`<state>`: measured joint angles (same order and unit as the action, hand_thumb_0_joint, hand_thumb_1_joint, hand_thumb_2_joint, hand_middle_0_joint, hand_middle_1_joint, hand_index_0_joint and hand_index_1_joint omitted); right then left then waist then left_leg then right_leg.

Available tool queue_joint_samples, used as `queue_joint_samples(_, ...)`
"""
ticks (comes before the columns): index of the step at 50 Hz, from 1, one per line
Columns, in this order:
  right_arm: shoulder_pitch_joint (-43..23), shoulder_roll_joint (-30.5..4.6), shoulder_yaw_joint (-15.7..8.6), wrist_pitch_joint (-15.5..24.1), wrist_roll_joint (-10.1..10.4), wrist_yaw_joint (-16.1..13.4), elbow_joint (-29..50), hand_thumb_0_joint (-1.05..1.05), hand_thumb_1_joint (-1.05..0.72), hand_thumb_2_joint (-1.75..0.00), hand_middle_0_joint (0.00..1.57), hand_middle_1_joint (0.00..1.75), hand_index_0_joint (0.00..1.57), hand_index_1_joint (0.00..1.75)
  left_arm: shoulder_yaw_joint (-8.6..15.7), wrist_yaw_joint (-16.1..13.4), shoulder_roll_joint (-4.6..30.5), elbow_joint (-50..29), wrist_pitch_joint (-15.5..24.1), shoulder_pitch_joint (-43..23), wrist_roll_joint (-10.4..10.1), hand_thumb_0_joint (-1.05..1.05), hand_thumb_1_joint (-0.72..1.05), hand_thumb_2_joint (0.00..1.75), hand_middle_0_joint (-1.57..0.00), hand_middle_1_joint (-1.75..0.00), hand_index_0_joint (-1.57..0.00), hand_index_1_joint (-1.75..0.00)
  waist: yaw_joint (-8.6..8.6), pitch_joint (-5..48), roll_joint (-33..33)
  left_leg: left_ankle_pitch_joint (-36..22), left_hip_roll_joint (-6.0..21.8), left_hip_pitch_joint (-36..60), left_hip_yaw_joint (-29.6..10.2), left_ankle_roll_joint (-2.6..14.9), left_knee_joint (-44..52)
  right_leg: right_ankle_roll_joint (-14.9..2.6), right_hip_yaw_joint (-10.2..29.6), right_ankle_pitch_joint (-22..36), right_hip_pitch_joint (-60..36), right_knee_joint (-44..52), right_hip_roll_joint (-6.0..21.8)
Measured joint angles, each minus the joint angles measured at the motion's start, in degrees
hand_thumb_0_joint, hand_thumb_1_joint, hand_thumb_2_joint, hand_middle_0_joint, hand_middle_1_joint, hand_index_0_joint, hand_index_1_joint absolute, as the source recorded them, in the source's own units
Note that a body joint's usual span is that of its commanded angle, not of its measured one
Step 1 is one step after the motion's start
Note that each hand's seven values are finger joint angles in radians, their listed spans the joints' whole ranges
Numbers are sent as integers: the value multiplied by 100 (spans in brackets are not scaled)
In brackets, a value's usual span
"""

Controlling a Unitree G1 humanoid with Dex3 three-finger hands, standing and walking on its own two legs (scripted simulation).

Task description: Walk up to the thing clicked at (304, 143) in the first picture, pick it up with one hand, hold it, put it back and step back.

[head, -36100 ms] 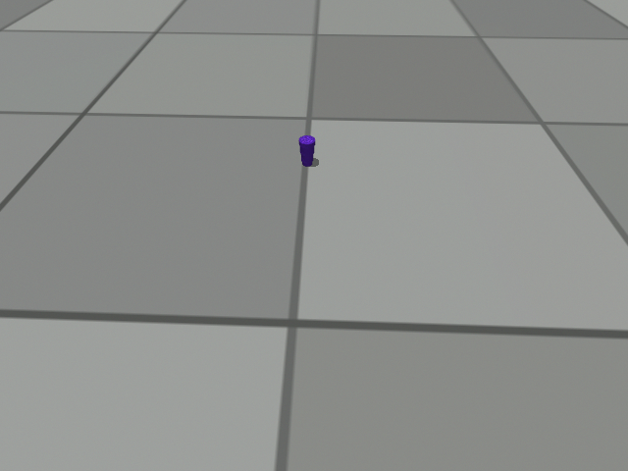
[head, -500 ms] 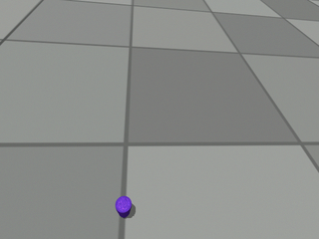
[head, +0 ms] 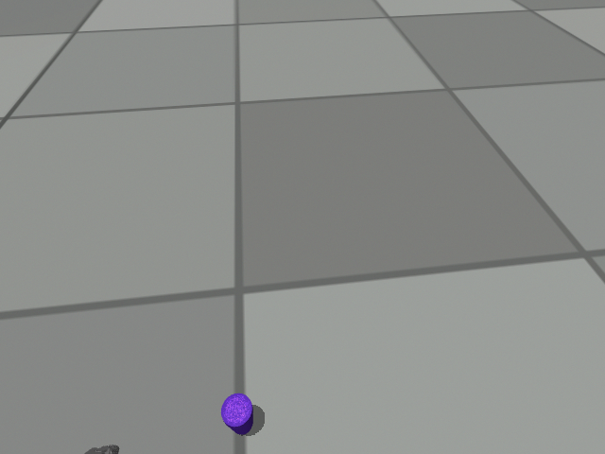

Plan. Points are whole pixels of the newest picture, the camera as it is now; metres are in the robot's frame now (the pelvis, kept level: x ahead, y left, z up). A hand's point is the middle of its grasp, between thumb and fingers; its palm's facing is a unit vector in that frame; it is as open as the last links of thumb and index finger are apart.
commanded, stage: walk up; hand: left
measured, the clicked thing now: (240, 417) +0.37 +0.18 -0.69
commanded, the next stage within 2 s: stand in 0.52 s
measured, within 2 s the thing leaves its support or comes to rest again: neither
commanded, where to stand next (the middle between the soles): +0.05 -0.03 m, yaw +1 degrees
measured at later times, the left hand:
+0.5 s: hand out of the picture +0.09 +0.25 -0.15, palm faces +0.01 -0.95 -0.31, open 7.4 cm
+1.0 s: hand out of the picture +0.07 +0.26 -0.14, palm faces -0.01 -0.94 -0.34, open 7.4 cm
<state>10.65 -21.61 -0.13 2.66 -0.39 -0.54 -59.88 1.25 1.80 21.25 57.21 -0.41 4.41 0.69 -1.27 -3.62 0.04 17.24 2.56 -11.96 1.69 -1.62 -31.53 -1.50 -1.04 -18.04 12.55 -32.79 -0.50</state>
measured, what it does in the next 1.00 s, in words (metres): stands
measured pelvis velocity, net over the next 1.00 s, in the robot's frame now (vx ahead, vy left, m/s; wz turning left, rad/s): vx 0.00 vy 0.01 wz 0.01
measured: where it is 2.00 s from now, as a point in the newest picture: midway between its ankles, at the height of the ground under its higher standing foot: outside the picture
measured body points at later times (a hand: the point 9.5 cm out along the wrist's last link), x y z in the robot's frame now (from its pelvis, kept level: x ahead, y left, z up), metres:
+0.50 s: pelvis +0.00 -0.01 +0.01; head +0.02 +0.00 +0.46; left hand +0.09 +0.30 -0.12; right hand +0.08 -0.32 -0.11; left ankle +0.00 +0.14 -0.73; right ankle +0.00 -0.10 -0.73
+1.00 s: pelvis +0.00 +0.01 +0.02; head +0.01 +0.01 +0.47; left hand +0.08 +0.31 -0.11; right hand +0.08 -0.29 -0.12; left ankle +0.00 +0.14 -0.73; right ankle +0.00 -0.10 -0.73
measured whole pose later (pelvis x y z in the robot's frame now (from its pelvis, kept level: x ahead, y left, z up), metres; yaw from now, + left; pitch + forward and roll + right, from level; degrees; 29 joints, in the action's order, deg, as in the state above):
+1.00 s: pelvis +0.00 +0.01 +0.02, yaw +1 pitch -2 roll +0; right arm 4.7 -19.3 0.4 0.9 -0.9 0.8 -65.8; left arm 0.1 0.7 20.3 66.2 1.2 4.6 0.2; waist 0.1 -2.8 0.1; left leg 9.2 2.0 -6.4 1.5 -1.4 -17.2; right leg -0.5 -1.5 -9.4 6.1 -17.1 -0.3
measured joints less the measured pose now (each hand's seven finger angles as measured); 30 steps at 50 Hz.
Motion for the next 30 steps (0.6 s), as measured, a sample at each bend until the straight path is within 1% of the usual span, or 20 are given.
queue_joint_samples(4, -72, 28, 31, -17, -17, -2, -100, 1, -90, -90, 21, 30, 20, 30, -8, 10, -21, 60, -2, -95, -17, 1, 91, 90, -21, -30, -20, -30, -13, -6, -71, -125, 24, 84, -44, -51, 220, -56, -48, 95, -86, 195, -29)
queue_joint_samples(14, -180, -19, 25, -33, -52, -34, -256, 0, -90, -90, 21, 30, 20, 30, 8, 26, -110, 310, -71, -96, -33, 1, 91, 90, -21, -30, -20, -30, 35, -2, -135, -333, 65, 252, -63, -87, 615, -70, -74, 319, -278, 628, -79)
queue_joint_samples(26, -277, 38, 47, -32, -56, -34, -304, 0, -90, -90, 21, 30, 20, 30, 88, 41, -55, 524, -96, 62, -16, 1, 91, 90, -21, -30, -20, -30, 127, 35, -107, -407, 55, 336, -71, -58, 784, -34, -84, 440, -410, 891, -73)
queue_joint_samples(30, -428, 67, 66, -115, -36, 8, -374, 0, -90, -90, 21, 30, 20, 30, 12, -11, -83, 673, 11, 56, -66, 1, 91, 90, -21, -30, -20, -30, 130, 15, -30, -498, 53, 429, -60, -52, 958, 0, -74, 578, -537, 1144, -75)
